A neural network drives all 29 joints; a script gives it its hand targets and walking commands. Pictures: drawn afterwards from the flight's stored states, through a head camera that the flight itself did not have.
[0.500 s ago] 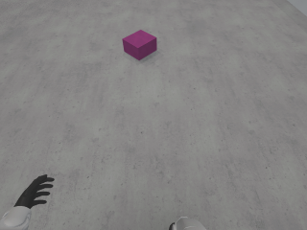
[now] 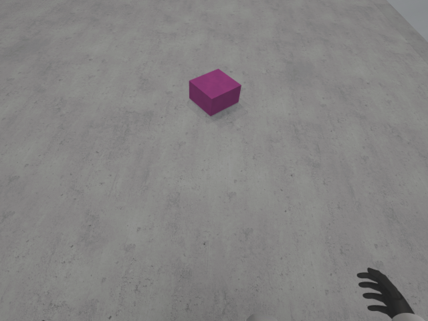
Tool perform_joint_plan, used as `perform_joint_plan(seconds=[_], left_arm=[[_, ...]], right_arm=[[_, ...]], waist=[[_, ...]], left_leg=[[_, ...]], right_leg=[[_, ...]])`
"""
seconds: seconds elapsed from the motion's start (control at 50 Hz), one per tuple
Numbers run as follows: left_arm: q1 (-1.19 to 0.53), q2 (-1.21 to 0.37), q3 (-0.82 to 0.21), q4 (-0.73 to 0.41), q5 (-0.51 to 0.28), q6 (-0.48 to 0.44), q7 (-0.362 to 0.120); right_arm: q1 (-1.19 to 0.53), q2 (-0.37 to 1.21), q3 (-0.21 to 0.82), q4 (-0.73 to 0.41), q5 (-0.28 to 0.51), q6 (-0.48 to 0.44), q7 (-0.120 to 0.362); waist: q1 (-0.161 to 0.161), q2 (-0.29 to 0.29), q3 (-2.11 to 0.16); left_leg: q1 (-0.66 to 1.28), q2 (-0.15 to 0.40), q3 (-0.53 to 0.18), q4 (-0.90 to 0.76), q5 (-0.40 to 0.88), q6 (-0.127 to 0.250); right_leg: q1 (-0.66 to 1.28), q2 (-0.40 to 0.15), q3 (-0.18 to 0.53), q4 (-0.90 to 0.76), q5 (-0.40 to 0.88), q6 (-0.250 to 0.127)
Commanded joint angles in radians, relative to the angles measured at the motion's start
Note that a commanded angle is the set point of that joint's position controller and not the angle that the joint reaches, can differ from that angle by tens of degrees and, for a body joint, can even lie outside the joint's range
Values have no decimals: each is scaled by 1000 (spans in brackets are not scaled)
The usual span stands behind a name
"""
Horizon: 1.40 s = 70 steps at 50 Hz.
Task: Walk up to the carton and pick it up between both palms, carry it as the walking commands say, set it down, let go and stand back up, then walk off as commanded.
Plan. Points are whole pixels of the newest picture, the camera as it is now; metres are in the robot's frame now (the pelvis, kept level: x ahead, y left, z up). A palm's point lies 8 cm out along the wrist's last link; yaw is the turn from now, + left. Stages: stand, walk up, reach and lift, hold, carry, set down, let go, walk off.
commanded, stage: walk up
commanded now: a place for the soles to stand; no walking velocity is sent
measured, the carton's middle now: (214, 91) +1.65 +0.02 -0.69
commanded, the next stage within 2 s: none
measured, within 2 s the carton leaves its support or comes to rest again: neither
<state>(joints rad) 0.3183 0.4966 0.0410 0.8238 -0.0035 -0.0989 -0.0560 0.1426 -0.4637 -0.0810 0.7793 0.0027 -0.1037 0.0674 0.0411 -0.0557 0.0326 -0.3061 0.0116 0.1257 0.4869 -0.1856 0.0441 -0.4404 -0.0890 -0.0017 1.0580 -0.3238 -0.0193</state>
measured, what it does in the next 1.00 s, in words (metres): walks ahead: right foot, then left foot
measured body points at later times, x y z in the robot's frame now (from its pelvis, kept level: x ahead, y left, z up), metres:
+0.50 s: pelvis +0.28 -0.04 +0.00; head +0.30 -0.06 +0.45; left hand +0.37 +0.31 -0.06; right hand +0.38 -0.37 -0.10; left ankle +0.34 +0.12 -0.69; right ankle +0.30 -0.14 -0.73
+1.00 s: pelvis +0.52 +0.00 +0.00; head +0.54 +0.00 +0.45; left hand +0.64 +0.33 -0.09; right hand +0.58 -0.36 -0.07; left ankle +0.50 +0.11 -0.73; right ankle +0.64 -0.15 -0.71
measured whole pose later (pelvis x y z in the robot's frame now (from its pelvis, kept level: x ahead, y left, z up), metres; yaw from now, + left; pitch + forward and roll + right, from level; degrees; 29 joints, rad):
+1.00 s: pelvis +0.52 +0.00 +0.00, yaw -1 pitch -1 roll +2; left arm 0.25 0.49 0.07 0.83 0.02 -0.07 -0.09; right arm 0.31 -0.50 -0.09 0.79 0.00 -0.10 0.06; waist -0.05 -0.04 0.04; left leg -0.16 0.02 0.14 0.45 -0.27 0.02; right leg -0.51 -0.12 -0.04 0.69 -0.20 0.00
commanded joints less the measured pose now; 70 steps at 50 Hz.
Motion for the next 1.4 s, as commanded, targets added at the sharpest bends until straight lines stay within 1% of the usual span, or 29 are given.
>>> perform_joint_plan(seconds=[0.0, 0.1, 0.18, 0.2, 0.24, 0.26, 0.28, 0.3, 0.34, 0.4, 0.46, 0.58, 0.62, 0.66, 0.68, 0.7, 0.72, 0.74, 0.78, 0.82, 0.88, 0.98, 1.06, 1.08, 1.1, 1.12, 1.16, 1.22, 1.38], left_arm=[[-1, 162, 57, -41, 12, 5, -21], [-164, 131, 65, -55, 22, 10, -51], [-239, 127, 75, -57, 14, 14, -58], [-234, 128, 76, -56, 15, 14, -55], [-97, 165, 98, -22, 22, 10, -39], [73, 225, 122, 3, 28, 3, -19], [129, 333, 143, -24, 18, -3, -1], [51, 334, 139, -46, -7, 1, 1], [-43, 241, 111, -67, -14, 2, 9], [-64, 198, 93, -74, -3, -12, 6], [-46, 216, 97, -81, 8, -23, 0], [-42, 229, 88, -88, 13, -19, -8], [-26, 237, 83, -82, 14, -15, -4], [15, 207, 64, -79, 10, -13, -1], [37, 158, 44, -89, 2, -12, 5], [51, 116, 31, -123, -4, -10, 9], [56, 187, 42, -93, 1, 0, 27], [59, 200, 46, -71, -2, -3, 27], [73, 195, 57, -55, 0, -3, 19], [62, 168, 58, -44, 9, 9, -1], [-22, 154, 65, -53, 21, 15, -19], [-104, 138, 80, -46, 21, 11, -41], [-31, 170, 100, -22, 25, 0, -26], [115, 221, 122, 2, 28, -8, -7], [159, 343, 140, -17, 19, -15, 7], [91, 331, 137, -41, -1, -10, 11], [7, 246, 113, -67, -10, -3, 18], [-18, 213, 100, -83, 2, -8, 15], [-27, 237, 89, -115, 13, -4, -1]], right_arm=[[82, -224, -55, -26, 4, -19, -10], [98, -246, -62, -29, 8, -28, 3], [123, -271, -66, -17, 6, -21, -6], [132, -275, -67, -13, 4, -18, -11], [166, -245, -50, -11, -1, -13, -19], [180, -195, -28, -28, -8, -14, -22], [243, -131, -8, -58, 1, -19, -24], [214, -227, -30, -34, 9, -9, -38], [178, -237, -27, -19, 11, -8, -34], [217, -201, -30, 17, -8, 4, -10], [136, -168, -34, -6, -16, 15, 11], [-14, -141, -42, -27, -21, 21, 40], [-12, -146, -46, -23, -20, 18, 39], [101, -187, -60, 5, -27, 8, 20], [242, -253, -83, 29, -44, -2, 1], [284, -356, -106, 2, -32, -6, -13], [232, -344, -106, -19, -2, -4, -16], [186, -294, -90, -20, 7, -1, -19], [128, -232, -67, -32, 11, 1, -21], [111, -224, -57, -35, -1, -1, -20], [135, -248, -63, -40, -4, -9, -14], [108, -262, -62, -53, 2, -6, -4], [143, -224, -36, -47, -2, 1, -10], [160, -175, -17, -62, -8, -1, -14], [176, -136, -3, -96, 0, -4, -17], [177, -224, -22, -58, 3, 11, -32], [194, -233, -24, -29, 6, 11, -32], [225, -199, -28, 6, -8, 16, -13], [87, -155, -44, -23, -20, 23, 25]], waist=[[-57, 170, -35], [-81, 171, 23], [-72, 154, 40], [-61, 145, 40], [24, 42, -47], [110, -90, -143], [117, -265, -266], [77, -110, -248], [34, -17, -102], [-16, -74, -25], [-7, -78, -7], [-3, -55, 33], [-16, -39, 36], [-76, 55, -32], [-143, 213, -131], [-160, 392, -193], [-137, 190, -186], [-103, 130, -111], [-65, 159, -41], [-66, 202, -16], [-89, 197, 4], [-74, 178, 29], [7, 67, -16], [85, -105, -84], [98, -284, -154], [57, -93, -122], [17, -34, -32], [-12, -99, 1], [-14, -85, 30]], left_leg=[[157, 256, -236, -278, -1, 183], [103, 200, -147, -316, -49, 152], [105, 231, -137, -261, 34, 141], [115, 240, -135, -219, 84, 135], [51, 191, -59, 63, 266, 89], [-116, 123, -12, 380, 215, 53], [-385, -17, -31, 674, -217, -2], [-416, 16, -185, 775, -289, 11], [-400, 81, -208, 713, -194, 5], [-305, 120, -163, 540, -135, -36], [-274, 125, -117, 363, -99, -59], [-109, 91, -62, 116, 103, -44], [-48, 65, -48, 71, 67, -31], [183, 13, -30, 4, -16, 1], [390, 124, -215, -60, -144, 62], [536, 404, -692, -205, -351, 173], [455, 435, -718, -224, -375, 223], [369, 396, -603, -215, -308, 218], [242, 308, -383, -231, -149, 179], [153, 264, -265, -240, -65, 178], [132, 263, -240, -269, -133, 201], [29, 234, -180, -260, -201, 164], [-73, 195, -102, 9, -35, 103], [-193, 116, -28, 337, 32, 60], [-442, -25, -41, 604, -282, 2], [-449, 33, -193, 690, -298, 8], [-417, 85, -210, 637, -207, -3], [-303, 109, -146, 471, -159, -41], [-62, 68, -48, 133, 19, -46]], right_leg=[[-160, -73, 25, -134, 41, 26], [-67, -42, -47, -422, 250, 15], [30, -11, -60, -469, 259, -8], [59, 1, -69, -487, 233, -17], [338, 48, -83, -553, 154, -56], [578, -26, 52, -582, 20, -106], [761, -332, 572, -721, -152, -221], [658, -373, 644, -758, -193, -279], [469, -286, 400, -747, -45, -274], [271, -198, 166, -793, 141, -234], [225, -184, 105, -826, 88, -242], [153, -163, 52, -851, -95, -174], [162, -175, 52, -791, -14, -167], [133, -123, -15, -544, 207, -126], [18, -48, -86, -213, 257, -83], [-277, 97, -80, 50, -144, -23], [-286, 59, 83, 144, -134, -23], [-279, 28, 102, 143, -85, -17], [-224, -41, 66, 33, -24, -1], [-150, -56, 26, -107, -15, 23], [-141, -55, -12, -245, 33, 27], [26, -15, -62, -418, 174, 9], [334, 51, -82, -533, 104, -33], [524, -34, 85, -622, -55, -78], [623, -329, 604, -802, -260, -203], [545, -359, 615, -794, -279, -255], [414, -278, 391, -764, -94, -252], [265, -196, 159, -773, 131, -227], [108, -170, 82, -788, -150, -184]])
